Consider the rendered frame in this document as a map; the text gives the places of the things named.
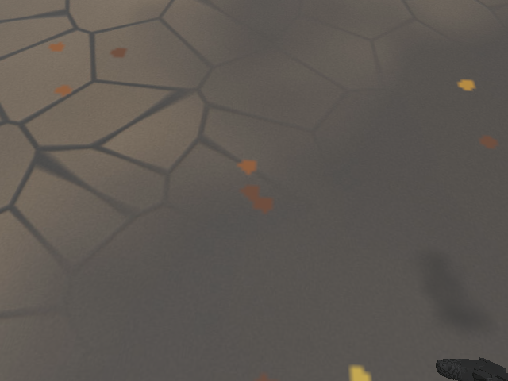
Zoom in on right robot hand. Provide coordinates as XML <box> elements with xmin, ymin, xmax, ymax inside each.
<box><xmin>436</xmin><ymin>358</ymin><xmax>508</xmax><ymax>381</ymax></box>

